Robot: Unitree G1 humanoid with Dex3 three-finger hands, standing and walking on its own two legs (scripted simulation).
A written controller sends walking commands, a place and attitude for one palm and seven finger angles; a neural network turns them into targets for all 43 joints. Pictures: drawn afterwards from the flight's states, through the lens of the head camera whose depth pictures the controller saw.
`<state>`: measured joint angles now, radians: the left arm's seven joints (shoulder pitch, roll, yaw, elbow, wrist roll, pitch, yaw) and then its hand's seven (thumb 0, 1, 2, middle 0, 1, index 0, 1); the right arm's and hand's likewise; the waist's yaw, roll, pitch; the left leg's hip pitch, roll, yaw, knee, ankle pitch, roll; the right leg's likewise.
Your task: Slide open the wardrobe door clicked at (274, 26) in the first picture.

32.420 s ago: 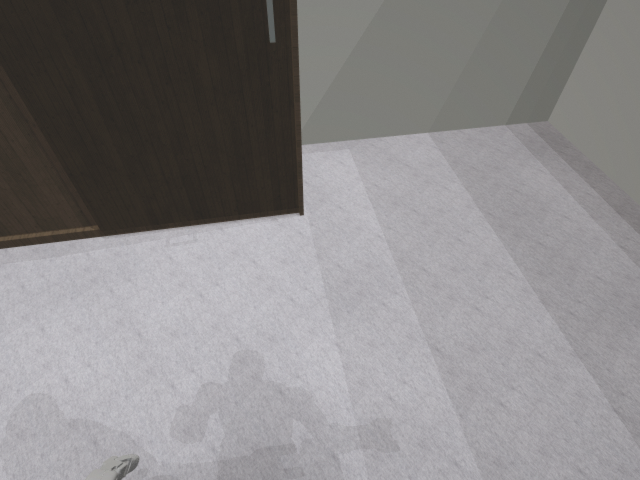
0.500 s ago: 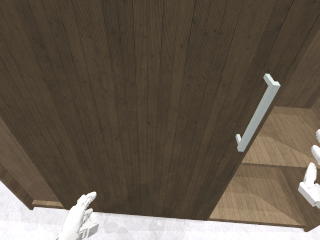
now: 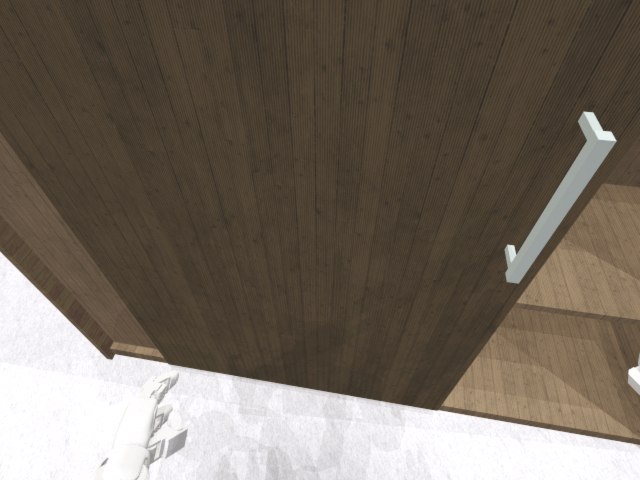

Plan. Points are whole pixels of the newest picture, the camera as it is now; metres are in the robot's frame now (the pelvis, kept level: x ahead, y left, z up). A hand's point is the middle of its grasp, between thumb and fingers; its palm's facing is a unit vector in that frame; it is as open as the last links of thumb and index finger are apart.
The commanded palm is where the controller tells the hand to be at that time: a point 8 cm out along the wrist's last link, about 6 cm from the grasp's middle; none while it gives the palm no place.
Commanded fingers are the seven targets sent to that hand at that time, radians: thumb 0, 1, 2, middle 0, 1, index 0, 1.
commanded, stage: step back with the hand held close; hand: right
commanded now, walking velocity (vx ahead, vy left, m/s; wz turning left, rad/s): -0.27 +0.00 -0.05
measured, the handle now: (546, 209) +0.41 -0.26 +0.14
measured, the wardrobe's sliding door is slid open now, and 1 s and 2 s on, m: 0.60 0.60 0.60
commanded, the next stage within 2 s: stop stepping back and stand still in 0.82 s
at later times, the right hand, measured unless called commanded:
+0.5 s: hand out of the picture +0.09 -0.34 +0.16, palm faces +0.50 +0.78 -0.39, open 7.4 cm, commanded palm +0.03 -0.37 +0.18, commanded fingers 0.00 -0.90 -0.90 0.20 0.30 0.20 0.30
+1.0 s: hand out of the picture +0.00 -0.45 +0.19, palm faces +0.36 +0.89 -0.27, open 7.4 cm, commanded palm -0.09 -0.49 +0.18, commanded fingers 0.00 -0.90 -0.90 0.20 0.30 0.20 0.30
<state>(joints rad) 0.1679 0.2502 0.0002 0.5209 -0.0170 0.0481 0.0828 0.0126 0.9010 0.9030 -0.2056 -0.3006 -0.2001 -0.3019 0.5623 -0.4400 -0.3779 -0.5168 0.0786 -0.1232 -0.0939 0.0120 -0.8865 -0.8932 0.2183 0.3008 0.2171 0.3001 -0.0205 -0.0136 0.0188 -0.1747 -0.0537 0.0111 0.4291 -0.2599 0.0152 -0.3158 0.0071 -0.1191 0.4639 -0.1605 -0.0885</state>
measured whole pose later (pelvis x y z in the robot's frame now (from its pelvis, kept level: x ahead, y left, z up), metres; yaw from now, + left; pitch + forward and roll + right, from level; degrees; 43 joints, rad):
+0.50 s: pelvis -0.08 -0.06 -0.01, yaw -4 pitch -1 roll +5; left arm 0.20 0.21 -0.01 0.58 0.01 -0.07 0.07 0.01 0.90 0.90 -0.21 -0.30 -0.20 -0.30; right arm 0.52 -0.41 -0.41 -0.57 0.04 -0.23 -0.13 0.01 -0.89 -0.89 0.22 0.30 0.22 0.30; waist -0.06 0.00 0.04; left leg -0.26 -0.06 -0.02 0.50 -0.24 -0.03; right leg -0.46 0.05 -0.08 0.54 -0.15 -0.09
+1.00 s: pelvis -0.23 -0.19 +0.00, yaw +0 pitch -3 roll +9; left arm 0.15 0.07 -0.04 0.61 0.02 -0.16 -0.02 0.01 0.90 0.90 -0.21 -0.30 -0.20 -0.30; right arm 0.32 -0.48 -0.47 -0.71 0.06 -0.23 -0.09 0.01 -0.89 -0.89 0.21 0.30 0.21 0.30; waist 0.01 0.09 0.17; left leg -0.56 -0.12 -0.06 1.32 -0.50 -0.02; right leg -0.39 -0.02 0.02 0.55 -0.12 0.00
